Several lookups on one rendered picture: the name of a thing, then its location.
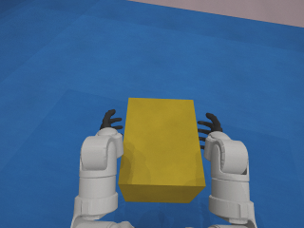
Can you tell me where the robot right hand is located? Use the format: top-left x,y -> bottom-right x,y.
198,112 -> 223,150

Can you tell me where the robot left hand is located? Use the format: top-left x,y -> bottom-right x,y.
100,109 -> 124,135

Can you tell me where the right robot forearm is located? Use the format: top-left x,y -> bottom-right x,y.
203,131 -> 257,228

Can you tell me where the left robot forearm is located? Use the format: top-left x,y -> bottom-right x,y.
70,127 -> 124,228

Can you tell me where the carton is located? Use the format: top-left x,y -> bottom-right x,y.
118,98 -> 206,203

